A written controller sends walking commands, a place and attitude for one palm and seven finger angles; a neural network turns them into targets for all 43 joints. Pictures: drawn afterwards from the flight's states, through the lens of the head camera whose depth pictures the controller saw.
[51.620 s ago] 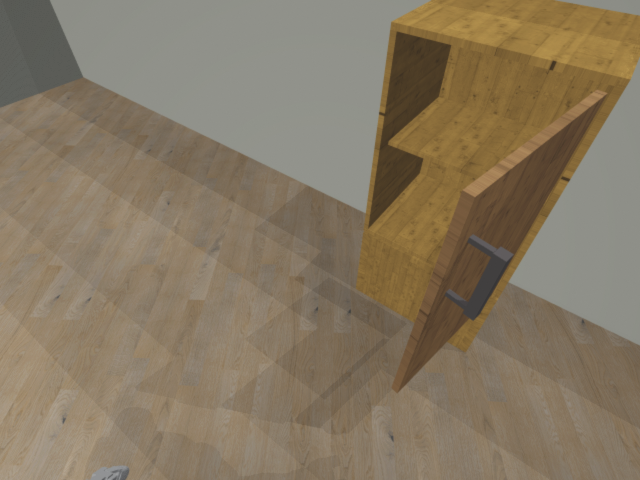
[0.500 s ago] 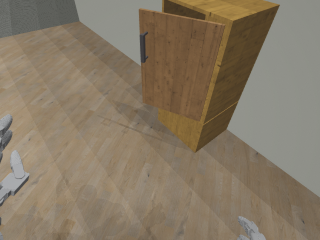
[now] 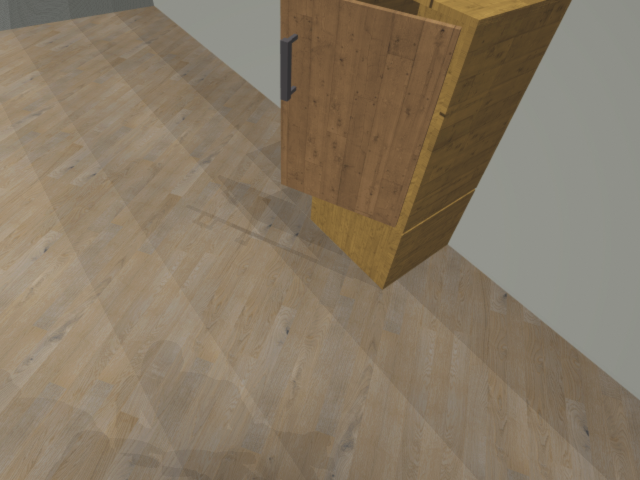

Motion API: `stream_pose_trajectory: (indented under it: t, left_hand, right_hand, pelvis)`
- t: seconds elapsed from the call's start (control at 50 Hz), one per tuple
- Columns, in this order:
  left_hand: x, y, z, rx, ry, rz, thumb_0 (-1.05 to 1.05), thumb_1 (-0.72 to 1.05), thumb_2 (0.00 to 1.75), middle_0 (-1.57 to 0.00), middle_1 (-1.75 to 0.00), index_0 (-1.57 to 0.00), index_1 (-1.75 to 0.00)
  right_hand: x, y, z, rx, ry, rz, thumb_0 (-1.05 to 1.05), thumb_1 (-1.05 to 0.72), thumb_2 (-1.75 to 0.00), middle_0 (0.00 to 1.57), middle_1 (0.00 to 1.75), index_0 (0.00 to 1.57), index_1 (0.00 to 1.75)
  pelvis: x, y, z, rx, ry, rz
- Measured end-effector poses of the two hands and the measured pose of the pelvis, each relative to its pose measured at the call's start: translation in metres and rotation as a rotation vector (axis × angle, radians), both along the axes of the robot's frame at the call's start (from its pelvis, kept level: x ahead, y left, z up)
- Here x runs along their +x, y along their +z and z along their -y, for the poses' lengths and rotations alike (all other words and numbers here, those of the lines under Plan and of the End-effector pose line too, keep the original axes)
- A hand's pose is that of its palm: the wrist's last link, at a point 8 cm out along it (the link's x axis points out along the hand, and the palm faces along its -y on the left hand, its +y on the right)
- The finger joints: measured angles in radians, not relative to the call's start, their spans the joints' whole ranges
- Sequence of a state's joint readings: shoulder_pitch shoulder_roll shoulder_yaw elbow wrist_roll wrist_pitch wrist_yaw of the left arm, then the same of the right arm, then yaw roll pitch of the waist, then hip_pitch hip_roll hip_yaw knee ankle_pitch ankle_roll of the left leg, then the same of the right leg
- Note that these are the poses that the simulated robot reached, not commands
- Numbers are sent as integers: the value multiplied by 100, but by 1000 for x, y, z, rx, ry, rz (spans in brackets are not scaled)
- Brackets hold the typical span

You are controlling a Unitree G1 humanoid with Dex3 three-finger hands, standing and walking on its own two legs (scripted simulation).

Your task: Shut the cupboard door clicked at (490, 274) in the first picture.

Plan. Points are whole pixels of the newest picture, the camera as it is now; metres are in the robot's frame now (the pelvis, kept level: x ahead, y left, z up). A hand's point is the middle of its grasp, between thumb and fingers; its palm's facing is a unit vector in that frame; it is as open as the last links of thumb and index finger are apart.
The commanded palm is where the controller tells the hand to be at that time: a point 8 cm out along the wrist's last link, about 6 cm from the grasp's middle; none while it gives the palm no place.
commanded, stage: let the arm hang, fingers relaxed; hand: left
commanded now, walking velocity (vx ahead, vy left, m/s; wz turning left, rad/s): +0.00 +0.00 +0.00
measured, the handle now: (289, 67) +1.02 +0.12 +0.01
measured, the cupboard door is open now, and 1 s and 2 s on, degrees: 26 26 26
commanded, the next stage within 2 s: look to check the result in 0.74 s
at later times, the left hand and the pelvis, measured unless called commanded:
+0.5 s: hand out of the picture +0.00 +0.19 -0.17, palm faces -0.01 -0.98 -0.21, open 7.4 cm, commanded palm none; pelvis +0.00 +0.01 +0.01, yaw -2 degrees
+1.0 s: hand out of the picture -0.02 +0.19 -0.17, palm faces -0.01 -0.98 -0.18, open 7.4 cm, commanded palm none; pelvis +0.01 +0.01 +0.01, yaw -2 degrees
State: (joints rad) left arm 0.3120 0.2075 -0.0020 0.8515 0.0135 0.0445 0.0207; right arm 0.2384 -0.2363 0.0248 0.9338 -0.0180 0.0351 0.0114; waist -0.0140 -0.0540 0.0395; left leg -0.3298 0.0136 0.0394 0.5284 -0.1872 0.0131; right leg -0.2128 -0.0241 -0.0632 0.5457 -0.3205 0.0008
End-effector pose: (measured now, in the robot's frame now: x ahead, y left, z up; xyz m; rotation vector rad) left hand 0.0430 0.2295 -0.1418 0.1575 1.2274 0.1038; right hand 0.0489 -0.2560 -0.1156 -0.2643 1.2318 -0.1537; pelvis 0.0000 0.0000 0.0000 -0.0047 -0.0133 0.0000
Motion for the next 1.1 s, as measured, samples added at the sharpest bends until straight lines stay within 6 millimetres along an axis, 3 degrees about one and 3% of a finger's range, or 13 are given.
stream_pose_trajectory:
  t: [0.12, 0.24, 0.4, 0.62, 0.74, 0.88, 1.1]
  left_hand:
    - [-56, -2, -10, 14, 36, -178, 0, 96, 90, -21, -30, -20, -29]
    - [-79, 10, -21, 56, 56, -249, 0, 93, 90, -20, -30, -20, -29]
    - [-65, 12, -21, 70, 45, -209, 1, 91, 90, -20, -30, -20, -29]
    - [-41, 2, 5, -11, 20, -155, 0, 91, 90, -20, -30, -20, -29]
    - [-45, 0, 11, -32, 22, -177, 0, 91, 90, -20, -30, -20, -29]
    - [-57, 1, 5, -18, 32, -227, 0, 91, 90, -20, -30, -20, -29]
    - [-57, 5, -12, 24, 36, -240, 0, 91, 90, -20, -30, -20, -29]
  right_hand:
    - [-44, -6, -7, 14, -57, -138, 1, -90, -90, 20, 30, 20, 30]
    - [-56, -18, -23, 63, -92, -155, 1, -90, -90, 20, 30, 20, 30]
    - [-53, -25, -42, 117, -112, -124, 1, -90, -90, 20, 30, 20, 30]
    - [-65, -20, -48, 107, -141, -143, 1, -91, -90, 20, 30, 20, 30]
    - [-75, -18, -51, 103, -155, -174, 1, -91, -90, 20, 30, 20, 30]
    - [-78, -19, -55, 107, -163, -200, 0, -91, -90, 20, 30, 20, 30]
    - [-59, -19, -50, 98, -153, -165, 1, -90, -90, 20, 30, 20, 30]
  pelvis:
    - [0, 4, 0, -14, 2, 4]
    - [1, 7, -5, -11, -11, 17]
    - [1, 9, -8, -2, -25, 30]
    - [3, 9, -10, 1, -31, 28]
    - [4, 10, -11, 1, -31, 23]
    - [7, 10, -13, 0, -33, 15]
    - [11, 10, -15, 0, -38, 19]
